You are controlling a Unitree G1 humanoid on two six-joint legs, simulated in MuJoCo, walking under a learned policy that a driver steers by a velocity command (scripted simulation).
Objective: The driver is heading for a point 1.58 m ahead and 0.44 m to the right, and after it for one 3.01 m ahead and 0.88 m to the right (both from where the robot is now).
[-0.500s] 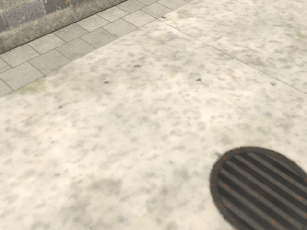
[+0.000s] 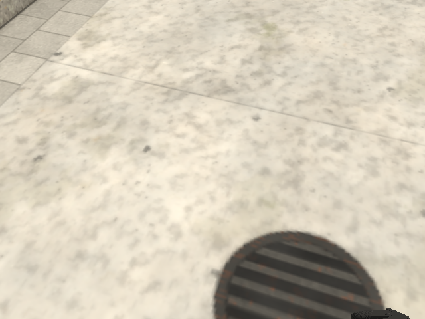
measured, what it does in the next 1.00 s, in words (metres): walks ahead, turning right: left foot, then right foot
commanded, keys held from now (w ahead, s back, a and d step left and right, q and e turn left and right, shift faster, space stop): w+e+shift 0.54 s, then w+shift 0.46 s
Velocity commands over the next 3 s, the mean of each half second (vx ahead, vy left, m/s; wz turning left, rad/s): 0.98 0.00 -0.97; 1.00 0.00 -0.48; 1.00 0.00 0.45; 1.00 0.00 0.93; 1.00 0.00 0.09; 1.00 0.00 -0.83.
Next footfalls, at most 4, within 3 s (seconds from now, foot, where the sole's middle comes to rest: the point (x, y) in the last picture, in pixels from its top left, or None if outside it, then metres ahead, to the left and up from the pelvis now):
0.24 left None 0.46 0.14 -0.77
0.70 right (300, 247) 0.74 -0.24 -0.77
1.14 left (335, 150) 1.19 -0.43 -0.77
1.54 right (421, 119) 1.39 -0.84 -0.77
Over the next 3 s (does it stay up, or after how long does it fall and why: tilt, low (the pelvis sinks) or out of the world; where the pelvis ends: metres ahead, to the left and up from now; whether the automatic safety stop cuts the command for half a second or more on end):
stays up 2.62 -0.80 0.00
